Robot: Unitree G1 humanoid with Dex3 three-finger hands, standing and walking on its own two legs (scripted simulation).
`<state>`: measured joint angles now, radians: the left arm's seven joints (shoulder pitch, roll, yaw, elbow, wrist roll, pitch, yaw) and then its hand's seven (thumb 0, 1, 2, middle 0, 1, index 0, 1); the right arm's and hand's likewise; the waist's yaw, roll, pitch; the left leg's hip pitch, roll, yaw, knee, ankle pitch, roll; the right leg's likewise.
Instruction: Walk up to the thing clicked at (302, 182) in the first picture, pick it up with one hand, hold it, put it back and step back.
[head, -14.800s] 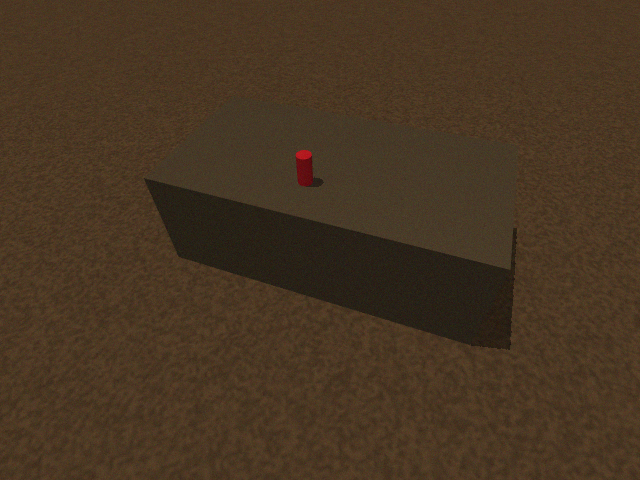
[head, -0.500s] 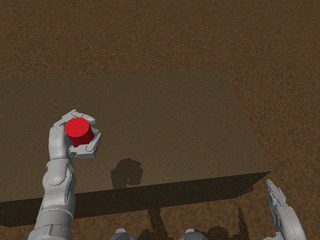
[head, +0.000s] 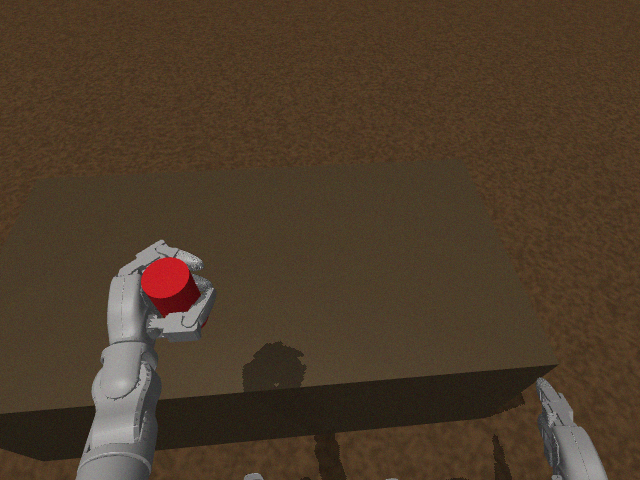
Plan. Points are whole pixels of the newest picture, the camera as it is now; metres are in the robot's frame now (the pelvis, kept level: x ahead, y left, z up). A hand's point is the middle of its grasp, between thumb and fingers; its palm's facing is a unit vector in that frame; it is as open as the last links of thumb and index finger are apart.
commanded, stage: hold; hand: left
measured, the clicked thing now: (178, 298) +0.36 +0.18 +0.04
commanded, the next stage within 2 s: none
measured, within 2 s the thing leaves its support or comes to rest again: neither
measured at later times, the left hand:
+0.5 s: hand (180, 298) +0.34 +0.17 +0.07, palm faces +0.11 -0.99 +0.00, open 6.9 cm
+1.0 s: hand (175, 306) +0.33 +0.17 +0.07, palm faces +0.11 -0.99 +0.00, open 6.9 cm
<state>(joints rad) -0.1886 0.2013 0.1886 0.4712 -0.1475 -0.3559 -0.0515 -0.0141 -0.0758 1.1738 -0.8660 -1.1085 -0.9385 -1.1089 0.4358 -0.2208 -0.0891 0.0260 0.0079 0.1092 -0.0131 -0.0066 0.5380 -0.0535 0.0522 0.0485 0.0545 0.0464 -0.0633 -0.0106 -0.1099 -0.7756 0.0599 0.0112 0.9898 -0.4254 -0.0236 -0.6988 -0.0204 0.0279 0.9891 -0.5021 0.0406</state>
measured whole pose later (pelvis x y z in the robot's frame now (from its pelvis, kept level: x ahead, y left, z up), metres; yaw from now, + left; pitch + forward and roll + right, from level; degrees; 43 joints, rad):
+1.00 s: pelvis +0.00 +0.00 +0.01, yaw +0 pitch +8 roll +0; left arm -0.08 0.18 0.16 0.32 -0.17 -0.28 -0.05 -0.01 -0.08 1.17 -0.86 -1.11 -0.94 -1.11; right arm 0.40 -0.22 -0.10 0.14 0.02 0.08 -0.03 -0.01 0.54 -0.05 0.05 0.05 0.05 0.05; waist -0.04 -0.01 -0.08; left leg -0.66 0.05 0.01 0.90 -0.39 -0.02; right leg -0.59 -0.03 0.03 0.91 -0.47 0.04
